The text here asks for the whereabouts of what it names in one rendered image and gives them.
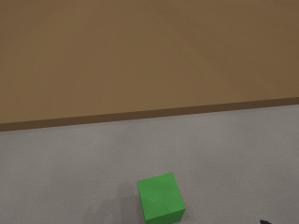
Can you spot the carton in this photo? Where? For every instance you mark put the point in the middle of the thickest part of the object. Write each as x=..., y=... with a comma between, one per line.
x=160, y=199

